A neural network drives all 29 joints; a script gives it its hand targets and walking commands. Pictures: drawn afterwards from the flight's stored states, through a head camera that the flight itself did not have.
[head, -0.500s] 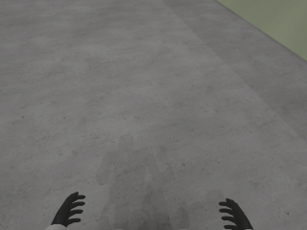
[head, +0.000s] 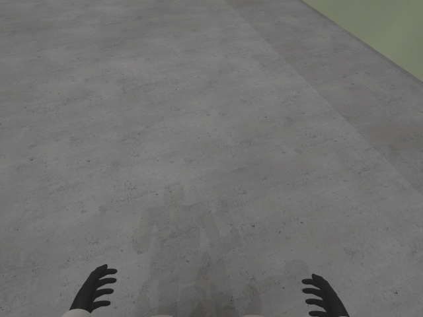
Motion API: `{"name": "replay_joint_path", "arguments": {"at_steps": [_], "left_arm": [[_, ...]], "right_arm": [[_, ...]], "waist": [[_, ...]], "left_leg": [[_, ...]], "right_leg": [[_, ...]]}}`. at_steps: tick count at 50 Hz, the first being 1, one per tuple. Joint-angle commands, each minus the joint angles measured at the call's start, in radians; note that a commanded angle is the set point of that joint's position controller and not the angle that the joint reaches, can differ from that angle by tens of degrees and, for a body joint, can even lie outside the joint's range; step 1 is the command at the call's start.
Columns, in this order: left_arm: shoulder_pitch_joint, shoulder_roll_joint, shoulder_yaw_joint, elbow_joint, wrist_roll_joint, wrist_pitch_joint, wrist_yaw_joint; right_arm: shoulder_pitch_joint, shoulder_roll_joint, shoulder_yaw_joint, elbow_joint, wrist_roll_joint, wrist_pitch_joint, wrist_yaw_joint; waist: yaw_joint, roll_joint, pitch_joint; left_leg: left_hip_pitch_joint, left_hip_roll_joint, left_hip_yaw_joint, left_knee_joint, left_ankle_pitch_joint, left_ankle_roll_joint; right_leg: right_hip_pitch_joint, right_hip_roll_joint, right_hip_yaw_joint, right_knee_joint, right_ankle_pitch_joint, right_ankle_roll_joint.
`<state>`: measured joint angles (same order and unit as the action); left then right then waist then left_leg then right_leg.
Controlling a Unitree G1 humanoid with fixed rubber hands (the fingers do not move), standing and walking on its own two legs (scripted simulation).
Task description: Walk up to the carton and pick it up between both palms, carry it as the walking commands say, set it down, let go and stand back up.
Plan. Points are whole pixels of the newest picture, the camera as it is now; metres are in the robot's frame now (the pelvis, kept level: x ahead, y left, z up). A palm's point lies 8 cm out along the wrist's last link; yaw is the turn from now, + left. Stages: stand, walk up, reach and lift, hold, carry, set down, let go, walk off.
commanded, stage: stand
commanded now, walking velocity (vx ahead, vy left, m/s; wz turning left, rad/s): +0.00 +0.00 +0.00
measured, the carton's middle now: out of the picture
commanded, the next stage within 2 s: walk up in 0.50 s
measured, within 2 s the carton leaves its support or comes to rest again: neither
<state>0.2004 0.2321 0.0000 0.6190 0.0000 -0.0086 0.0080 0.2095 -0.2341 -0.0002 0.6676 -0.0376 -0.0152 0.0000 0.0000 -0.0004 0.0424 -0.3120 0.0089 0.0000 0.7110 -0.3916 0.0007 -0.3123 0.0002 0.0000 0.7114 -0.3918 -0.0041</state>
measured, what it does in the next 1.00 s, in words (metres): stands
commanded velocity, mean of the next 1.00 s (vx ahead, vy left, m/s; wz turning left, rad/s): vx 0.01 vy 0.00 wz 0.17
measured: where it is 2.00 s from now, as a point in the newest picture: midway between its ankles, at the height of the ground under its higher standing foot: outside the picture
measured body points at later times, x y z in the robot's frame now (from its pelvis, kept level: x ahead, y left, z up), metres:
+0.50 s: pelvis +0.00 +0.00 +0.00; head +0.02 +0.00 +0.45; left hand +0.15 +0.24 -0.10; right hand +0.14 -0.25 -0.11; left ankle -0.01 +0.12 -0.72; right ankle -0.01 -0.12 -0.72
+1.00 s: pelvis -0.02 +0.01 +0.00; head +0.01 +0.02 +0.45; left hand +0.10 +0.27 -0.11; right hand +0.11 -0.23 -0.12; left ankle -0.03 +0.12 -0.70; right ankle -0.01 -0.12 -0.72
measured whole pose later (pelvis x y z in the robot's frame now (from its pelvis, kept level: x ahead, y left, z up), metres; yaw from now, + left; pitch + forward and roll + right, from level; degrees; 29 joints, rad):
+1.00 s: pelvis -0.02 +0.01 +0.00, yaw +5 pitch -1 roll +0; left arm 0.20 0.24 0.00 0.64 0.00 0.06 0.02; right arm 0.25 -0.24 0.00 0.71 -0.02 0.07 0.01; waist 0.00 0.00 0.07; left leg -0.37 -0.02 -0.02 0.84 -0.44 0.00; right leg -0.31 -0.06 -0.07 0.72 -0.39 0.01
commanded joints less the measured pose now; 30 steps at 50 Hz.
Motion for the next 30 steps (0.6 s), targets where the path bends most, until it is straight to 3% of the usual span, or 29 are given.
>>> {"name": "replay_joint_path", "arguments": {"at_steps": [1, 2, 3, 4, 6, 7, 8, 9, 10, 11, 12, 13, 14, 15, 16, 17, 18, 19, 20, 21, 22, 23, 24, 25, 26, 27, 29, 30], "left_arm": [[-0.042, 0.271, 0.107, -0.006, -0.001, -0.043, 0.011], [-0.022, 0.261, 0.104, -0.029, 0.01, -0.051, 0.007], [-0.046, 0.277, 0.101, -0.014, 0.015, -0.045, 0.008], [-0.011, 0.28, 0.11, -0.009, 0.011, -0.039, 0.008], [-0.004, 0.274, 0.101, -0.014, 0.005, -0.06, 0.008], [-0.021, 0.275, 0.098, -0.007, 0.005, -0.05, 0.003], [-0.017, 0.262, 0.098, 0.01, 0.01, -0.046, 0.003], [-0.035, 0.271, 0.104, -0.014, 0.014, -0.044, 0.001], [-0.021, 0.27, 0.11, 0.004, 0.015, -0.042, 0.01], [-0.013, 0.296, 0.113, -0.013, 0.014, -0.047, 0.009], [-0.01, 0.3, 0.109, -0.007, 0.02, -0.049, 0.003], [-0.006, 0.264, 0.105, -0.017, 0.003, -0.055, 0.0], [-0.021, 0.259, 0.103, -0.022, 0.005, -0.052, 0.005], [-0.018, 0.267, 0.103, -0.014, 0.006, -0.052, 0.003], [-0.017, 0.238, 0.094, -0.015, 0.018, -0.056, -0.002], [-0.028, 0.259, 0.099, -0.022, 0.018, -0.051, 0.006], [-0.014, 0.285, 0.105, -0.009, 0.013, -0.046, 0.006], [-0.049, 0.256, 0.097, -0.017, 0.015, -0.05, 0.002], [-0.029, 0.267, 0.114, -0.006, 0.008, -0.05, 0.01], [-0.031, 0.283, 0.103, -0.008, 0.008, -0.054, 0.01], [-0.028, 0.263, 0.097, -0.007, 0.016, -0.055, 0.008], [-0.013, 0.257, 0.093, -0.003, 0.002, -0.057, 0.01], [-0.031, 0.246, 0.093, -0.003, 0.004, -0.059, 0.005], [-0.013, 0.274, 0.103, -0.009, 0.008, -0.054, 0.015], [-0.053, 0.259, 0.101, -0.004, 0.014, -0.053, 0.011], [-0.03, 0.282, 0.108, 0.002, 0.006, -0.053, 0.008], [-0.032, 0.283, 0.103, 0.016, 0.007, -0.044, 0.012], [-0.018, 0.295, 0.107, 0.004, -0.002, -0.049, 0.007]], "right_arm": [[-0.048, -0.261, -0.092, -0.055, 0.017, -0.051, -0.011], [-0.063, -0.25, -0.091, -0.062, 0.011, -0.047, -0.011], [-0.08, -0.246, -0.078, -0.068, 0.009, -0.053, -0.003], [-0.065, -0.264, -0.094, -0.059, 0.008, -0.053, -0.007], [-0.055, -0.256, -0.08, -0.051, 0.012, -0.043, -0.008], [-0.076, -0.258, -0.088, -0.055, 0.012, -0.052, -0.007], [-0.071, -0.25, -0.084, -0.05, 0.002, -0.056, -0.004], [-0.09, -0.258, -0.08, -0.063, 0.011, -0.053, -0.006], [-0.039, -0.228, -0.072, -0.041, 0.011, -0.052, -0.004], [-0.045, -0.278, -0.093, -0.044, 0.013, -0.055, -0.004], [-0.053, -0.285, -0.108, -0.035, 0.011, -0.052, -0.01], [-0.06, -0.258, -0.097, -0.044, 0.01, -0.052, -0.007], [-0.056, -0.25, -0.087, -0.053, 0.018, -0.051, -0.008], [-0.053, -0.272, -0.095, -0.043, 0.016, -0.042, -0.009], [-0.072, -0.299, -0.106, -0.033, 0.007, -0.044, -0.01], [-0.081, -0.283, -0.099, -0.045, 0.02, -0.041, -0.009], [-0.078, -0.29, -0.104, -0.043, 0.007, -0.047, -0.009], [-0.055, -0.277, -0.097, -0.032, 0.022, -0.045, -0.01], [-0.028, -0.286, -0.094, -0.023, 0.023, -0.051, -0.005], [-0.038, -0.277, -0.103, -0.022, 0.02, -0.056, 0.002], [-0.059, -0.245, -0.097, -0.045, 0.013, -0.056, -0.004], [-0.063, -0.282, -0.103, -0.027, 0.017, -0.055, -0.002], [-0.07, -0.27, -0.098, -0.02, 0.024, -0.052, 0.002], [-0.042, -0.272, -0.09, -0.016, 0.017, -0.045, -0.008], [-0.079, -0.255, -0.095, -0.029, 0.014, -0.048, -0.01], [-0.073, -0.275, -0.097, -0.026, 0.009, -0.048, -0.008], [-0.037, -0.261, -0.085, -0.02, 0.012, -0.059, -0.002], [-0.017, -0.285, -0.093, -0.005, 0.015, -0.05, -0.007]], "waist": [[0.006, -0.005, -0.125], [0.014, 0.053, -0.102], [-0.004, 0.01, -0.107], [0.002, 0.027, -0.057], [0.021, 0.002, -0.159], [0.005, 0.051, -0.063], [0.025, 0.032, -0.094], [0.016, 0.037, -0.085], [-0.003, -0.016, -0.153], [-0.006, 0.041, -0.118], [-0.01, 0.032, -0.094], [-0.003, 0.056, -0.126], [0.002, 0.039, -0.152], [0.013, -0.039, -0.15], [0.028, 0.014, -0.096], [0.004, -0.008, -0.058], [-0.002, -0.016, -0.111], [-0.005, 0.031, -0.138], [0.012, 0.019, -0.158], [-0.018, -0.027, -0.15], [0.004, 0.007, -0.116], [0.022, 0.014, -0.112], [0.017, -0.037, -0.187], [0.013, -0.04, -0.151], [-0.003, -0.012, -0.113], [0.004, 0.012, -0.134], [-0.012, 0.009, -0.168], [-0.002, 0.036, -0.143]], "left_leg": [[0.0, 0.084, -0.084, -0.119, 0.28, 0.078], [-0.007, 0.101, -0.125, -0.134, 0.252, 0.087], [0.004, 0.094, -0.092, -0.121, 0.272, 0.075], [-0.03, 0.097, -0.12, -0.141, 0.223, 0.092], [0.033, 0.105, -0.103, -0.12, 0.315, 0.091], [-0.003, 0.103, -0.115, -0.136, 0.302, 0.097], [-0.013, 0.101, -0.127, -0.151, 0.26, 0.095], [0.005, 0.085, -0.092, -0.139, 0.237, 0.083], [0.039, 0.095, -0.097, -0.121, 0.309, 0.086], [0.046, 0.08, -0.088, -0.122, 0.327, 0.073], [0.021, 0.08, -0.082, -0.098, 0.31, 0.075], [0.057, 0.08, -0.071, -0.096, 0.318, 0.076], [0.047, 0.089, -0.092, -0.109, 0.354, 0.084], [0.039, 0.083, -0.111, -0.1, 0.358, 0.079], [0.013, 0.099, -0.111, -0.123, 0.32, 0.08], [0.012, 0.075, -0.097, -0.13, 0.283, 0.078], [0.04, 0.093, -0.09, -0.128, 0.259, 0.08], [0.05, 0.079, -0.094, -0.126, 0.285, 0.081], [0.052, 0.08, -0.092, -0.111, 0.348, 0.077], [0.074, 0.087, -0.082, -0.106, 0.341, 0.076], [0.052, 0.09, -0.091, -0.122, 0.346, 0.087], [0.028, 0.11, -0.12, -0.115, 0.378, 0.084], [0.059, 0.093, -0.103, -0.109, 0.402, 0.085], [0.046, 0.108, -0.111, -0.124, 0.371, 0.088], [0.019, 0.082, -0.085, -0.122, 0.345, 0.082], [0.041, 0.081, -0.077, -0.099, 0.357, 0.089], [0.035, 0.085, -0.086, -0.109, 0.353, 0.075], [0.034, 0.071, -0.073, -0.104, 0.346, 0.078]], "right_leg": [[0.043, -0.069, 0.085, -0.072, 0.273, -0.078], [0.031, -0.079, 0.078, -0.09, 0.213, -0.067], [0.019, -0.064, 0.066, -0.088, 0.243, -0.074], [0.019, -0.077, 0.083, -0.103, 0.216, -0.077], [0.043, -0.07, 0.089, -0.056, 0.214, -0.082], [0.008, -0.071, 0.083, -0.082, 0.239, -0.078], [0.035, -0.069, 0.081, -0.073, 0.205, -0.075], [0.012, -0.064, 0.095, -0.089, 0.225, -0.082], [0.043, -0.076, 0.082, -0.077, 0.246, -0.096], [0.028, -0.073, 0.093, -0.101, 0.268, -0.092], [0.026, -0.068, 0.062, -0.09, 0.292, -0.075], [0.019, -0.078, 0.086, -0.076, 0.309, -0.087], [0.048, -0.08, 0.083, -0.074, 0.331, -0.085], [0.051, -0.077, 0.074, -0.086, 0.309, -0.083], [0.034, -0.073, 0.069, -0.097, 0.251, -0.077], [-0.003, -0.07, 0.089, -0.124, 0.266, -0.092], [0.032, -0.069, 0.072, -0.127, 0.268, -0.074], [0.061, -0.077, 0.077, -0.108, 0.281, -0.083], [0.07, -0.072, 0.077, -0.087, 0.311, -0.082], [0.043, -0.083, 0.071, -0.095, 0.339, -0.079], [0.052, -0.087, 0.084, -0.105, 0.31, -0.075], [0.044, -0.085, 0.093, -0.099, 0.367, -0.074], [0.084, -0.09, 0.075, -0.084, 0.376, -0.087], [0.064, -0.09, 0.082, -0.092, 0.343, -0.078], [0.061, -0.079, 0.079, -0.097, 0.333, -0.072], [0.054, -0.075, 0.091, -0.088, 0.37, -0.078], [0.083, -0.086, 0.088, -0.087, 0.373, -0.075], [0.065, -0.08, 0.088, -0.072, 0.307, -0.082]]}}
